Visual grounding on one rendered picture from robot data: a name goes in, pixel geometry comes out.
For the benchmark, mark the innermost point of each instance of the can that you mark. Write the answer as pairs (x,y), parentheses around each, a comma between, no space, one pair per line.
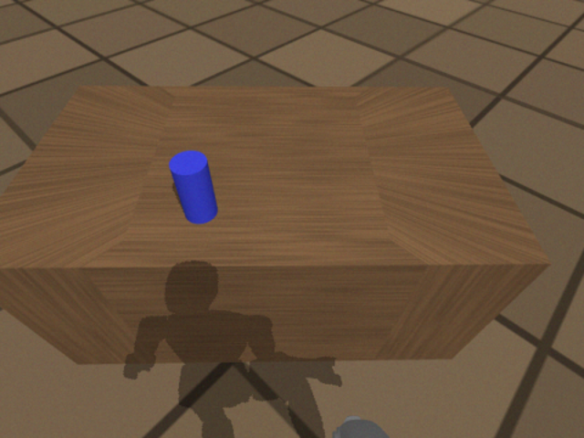
(192,178)

